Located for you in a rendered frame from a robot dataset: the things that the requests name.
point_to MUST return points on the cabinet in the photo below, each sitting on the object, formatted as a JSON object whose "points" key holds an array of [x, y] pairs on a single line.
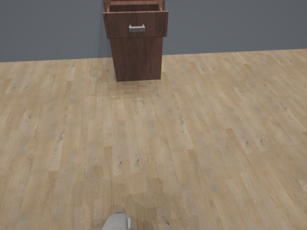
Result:
{"points": [[136, 59]]}

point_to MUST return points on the drawer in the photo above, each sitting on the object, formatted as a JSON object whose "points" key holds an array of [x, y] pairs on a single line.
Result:
{"points": [[118, 18]]}

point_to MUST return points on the handle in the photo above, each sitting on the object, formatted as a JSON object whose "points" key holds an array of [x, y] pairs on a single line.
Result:
{"points": [[137, 28]]}

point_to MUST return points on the left robot thigh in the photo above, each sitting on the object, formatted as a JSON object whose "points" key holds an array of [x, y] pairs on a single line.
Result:
{"points": [[118, 221]]}

